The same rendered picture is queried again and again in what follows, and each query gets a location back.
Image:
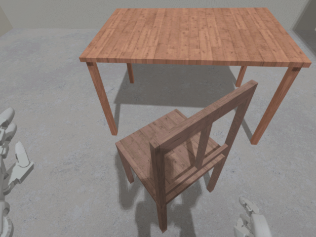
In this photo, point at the robot left hand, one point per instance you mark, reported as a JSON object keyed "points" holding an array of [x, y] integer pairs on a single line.
{"points": [[19, 170]]}

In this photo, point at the table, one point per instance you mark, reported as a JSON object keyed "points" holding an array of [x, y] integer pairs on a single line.
{"points": [[249, 36]]}

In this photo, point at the robot right hand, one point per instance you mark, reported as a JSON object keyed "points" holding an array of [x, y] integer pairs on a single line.
{"points": [[255, 226]]}

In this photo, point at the robot left forearm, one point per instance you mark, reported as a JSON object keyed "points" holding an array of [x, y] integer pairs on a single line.
{"points": [[6, 225]]}

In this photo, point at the chair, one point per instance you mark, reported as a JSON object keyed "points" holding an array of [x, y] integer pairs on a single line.
{"points": [[171, 153]]}

